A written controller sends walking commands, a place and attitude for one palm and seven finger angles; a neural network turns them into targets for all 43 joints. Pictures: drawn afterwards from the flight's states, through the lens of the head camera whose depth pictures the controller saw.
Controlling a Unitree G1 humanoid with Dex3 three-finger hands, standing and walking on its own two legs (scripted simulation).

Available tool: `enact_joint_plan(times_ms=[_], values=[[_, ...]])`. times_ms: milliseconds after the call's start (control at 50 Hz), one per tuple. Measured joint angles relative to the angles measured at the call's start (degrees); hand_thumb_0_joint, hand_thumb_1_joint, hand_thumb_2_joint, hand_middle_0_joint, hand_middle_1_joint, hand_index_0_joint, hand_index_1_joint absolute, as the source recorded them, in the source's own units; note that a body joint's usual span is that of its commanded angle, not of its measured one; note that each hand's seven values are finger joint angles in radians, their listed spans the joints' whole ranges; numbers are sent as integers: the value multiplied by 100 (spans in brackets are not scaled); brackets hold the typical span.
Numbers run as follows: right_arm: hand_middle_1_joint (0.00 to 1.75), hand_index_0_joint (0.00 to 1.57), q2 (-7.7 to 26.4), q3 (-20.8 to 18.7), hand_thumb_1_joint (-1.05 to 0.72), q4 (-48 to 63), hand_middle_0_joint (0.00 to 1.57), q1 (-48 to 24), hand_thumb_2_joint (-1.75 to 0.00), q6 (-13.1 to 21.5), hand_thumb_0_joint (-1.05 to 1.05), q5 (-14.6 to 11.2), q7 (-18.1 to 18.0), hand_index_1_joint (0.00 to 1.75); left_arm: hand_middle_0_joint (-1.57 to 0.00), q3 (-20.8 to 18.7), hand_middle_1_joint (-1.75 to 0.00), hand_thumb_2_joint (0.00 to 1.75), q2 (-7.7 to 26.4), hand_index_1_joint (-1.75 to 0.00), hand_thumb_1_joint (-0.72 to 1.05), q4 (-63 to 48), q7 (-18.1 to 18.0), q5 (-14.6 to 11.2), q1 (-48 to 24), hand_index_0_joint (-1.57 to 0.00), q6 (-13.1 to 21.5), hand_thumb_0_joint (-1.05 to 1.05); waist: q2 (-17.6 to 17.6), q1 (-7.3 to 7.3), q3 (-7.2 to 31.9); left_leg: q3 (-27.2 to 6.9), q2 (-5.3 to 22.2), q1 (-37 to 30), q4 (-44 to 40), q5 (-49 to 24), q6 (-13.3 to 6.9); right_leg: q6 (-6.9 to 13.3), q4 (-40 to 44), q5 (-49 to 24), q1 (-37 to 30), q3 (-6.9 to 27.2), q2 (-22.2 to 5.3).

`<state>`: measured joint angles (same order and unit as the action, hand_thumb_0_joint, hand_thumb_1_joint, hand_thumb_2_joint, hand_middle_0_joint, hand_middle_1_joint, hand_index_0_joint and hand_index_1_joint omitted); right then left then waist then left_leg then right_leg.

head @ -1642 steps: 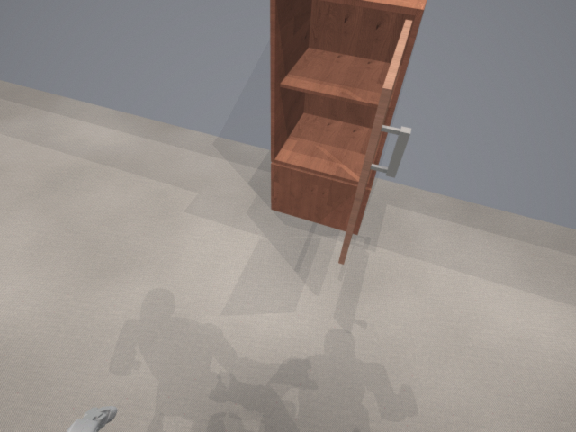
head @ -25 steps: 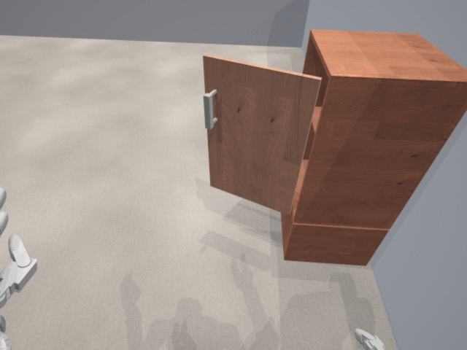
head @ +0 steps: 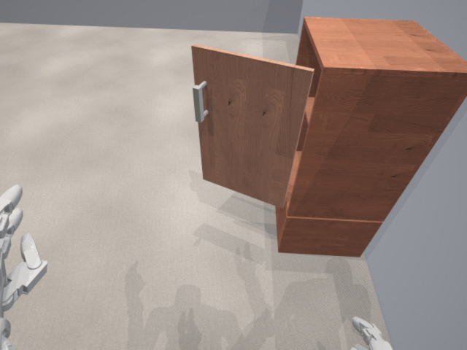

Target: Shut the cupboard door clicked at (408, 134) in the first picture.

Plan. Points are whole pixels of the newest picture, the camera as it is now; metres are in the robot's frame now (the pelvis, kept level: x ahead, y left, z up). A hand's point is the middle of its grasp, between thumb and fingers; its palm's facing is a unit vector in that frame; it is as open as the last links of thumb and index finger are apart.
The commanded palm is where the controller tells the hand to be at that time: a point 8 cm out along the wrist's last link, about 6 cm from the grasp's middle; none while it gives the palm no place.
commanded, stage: let the arm hang, fingers relaxed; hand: left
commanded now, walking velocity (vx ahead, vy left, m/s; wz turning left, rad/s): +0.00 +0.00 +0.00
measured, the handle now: (201, 101) +0.88 +0.17 -0.02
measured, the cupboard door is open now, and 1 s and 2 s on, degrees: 67 67 67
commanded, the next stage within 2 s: look to check the result in 1.10 s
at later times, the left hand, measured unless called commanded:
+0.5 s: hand out of the picture -0.04 +0.19 -0.18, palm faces +0.04 -0.98 -0.22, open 7.1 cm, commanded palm none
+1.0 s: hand out of the picture -0.05 +0.15 -0.18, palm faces +0.04 -0.99 -0.13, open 7.3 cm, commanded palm none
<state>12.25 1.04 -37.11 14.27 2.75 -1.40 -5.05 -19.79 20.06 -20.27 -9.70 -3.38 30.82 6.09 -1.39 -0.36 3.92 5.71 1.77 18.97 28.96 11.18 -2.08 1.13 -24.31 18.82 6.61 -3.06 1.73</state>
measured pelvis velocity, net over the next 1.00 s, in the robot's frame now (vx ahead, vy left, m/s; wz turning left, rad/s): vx -0.02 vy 0.01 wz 0.00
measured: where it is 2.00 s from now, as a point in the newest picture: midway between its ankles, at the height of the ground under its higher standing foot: outside the picture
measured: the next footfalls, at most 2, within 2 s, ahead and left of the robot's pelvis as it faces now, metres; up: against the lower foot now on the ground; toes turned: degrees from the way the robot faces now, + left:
none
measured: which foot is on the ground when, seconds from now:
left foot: down 0.00-1.00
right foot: down 0.00-1.00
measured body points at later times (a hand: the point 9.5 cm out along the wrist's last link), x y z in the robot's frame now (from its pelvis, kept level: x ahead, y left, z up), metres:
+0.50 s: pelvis -0.02 +0.00 +0.00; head +0.00 +0.01 +0.45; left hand -0.04 +0.24 -0.16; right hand -0.01 -0.24 -0.15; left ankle +0.05 +0.09 -0.74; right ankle -0.07 -0.10 -0.74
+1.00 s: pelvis -0.02 +0.01 +0.00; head -0.02 +0.02 +0.45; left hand -0.05 +0.21 -0.16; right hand -0.03 -0.21 -0.16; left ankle +0.05 +0.09 -0.74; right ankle -0.07 -0.10 -0.74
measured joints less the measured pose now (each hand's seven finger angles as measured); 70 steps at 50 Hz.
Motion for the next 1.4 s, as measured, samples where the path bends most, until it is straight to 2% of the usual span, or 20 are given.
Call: enact_joint_plan(times_ms=[40,80,160,240,260,280,340,440,640,1000,1400], values=[[30,20,129,-18,-90,-203,21,-63,-90,170,2,9,246,30,-20,402,-30,90,18,-30,90,641,232,165,-434,-21,77,1,-29,-52,-63,-70,-28,142,187,25,-10,8,-265,98,144,-83,-28],[30,20,320,-27,-90,-432,21,-241,-90,85,2,75,435,30,-20,911,-30,90,-58,-30,90,1760,531,291,-921,-20,-284,0,-146,-66,-98,-90,-59,289,383,76,-39,3,-582,233,331,-114,-72],[30,20,407,-27,-90,-712,21,-497,-90,-163,1,186,515,30,-19,1713,-30,90,-515,-30,91,4082,858,413,-1372,-20,-876,0,-261,134,-229,-62,-95,446,579,119,-80,-13,-957,373,565,-99,-134],[30,20,166,44,-90,-954,20,-336,-90,-322,1,265,536,30,-20,2167,-30,90,-959,-30,91,5629,945,444,-1324,-20,-1017,1,76,265,-472,-68,-109,394,557,89,-44,39,-1022,405,547,-108,-147],[29,20,94,66,-90,-1051,20,-260,-90,-351,1,276,535,30,-20,2186,-30,90,-1049,-30,91,5912,928,416,-1293,-20,-1011,0,185,266,-536,-86,-109,366,531,75,-33,48,-994,397,512,-126,-142],[29,20,19,81,-90,-1152,20,-162,-90,-374,1,280,528,30,-20,2025,-30,90,-1082,-30,95,6076,826,344,-1304,-21,-946,-1,279,243,-592,-132,-105,357,505,52,-20,52,-939,373,475,-171,-126],[29,20,-140,114,-90,-1530,20,64,-90,-437,1,291,503,30,-21,1905,-30,89,-901,-30,100,6559,779,380,-1377,-21,-854,-4,424,125,-708,-235,-76,291,372,-41,9,77,-686,244,331,-265,-64],[29,20,-198,26,-90,-1965,20,239,-90,-523,1,273,431,30,-20,1899,-30,90,-794,-30,97,7326,821,407,-1231,-21,-853,-3,279,93,-711,-240,-52,136,124,-156,-1,71,-290,25,124,-258,-15],[29,20,-296,-42,-90,-2428,20,246,-90,-438,1,215,380,30,-20,1951,-30,90,-925,-30,92,8251,795,404,-906,-20,-763,0,22,83,-590,-51,-115,-229,-325,-330,-61,-3,21,-146,-115,-80,-90],[29,19,-529,-56,-91,-2778,20,319,-90,-358,1,205,323,30,-20,2013,-30,90,-1394,-30,91,8518,767,411,-1050,-20,-654,0,225,93,-445,58,-180,-415,-574,-394,-83,-39,97,-156,-190,22,-161],[29,20,-563,-70,-91,-2827,20,322,-90,-333,1,195,308,30,-19,1960,-30,90,-1281,-30,91,8574,711,408,-982,-20,-627,0,171,97,-522,100,-181,-480,-587,-316,-74,-43,174,-126,-268,71,-166]])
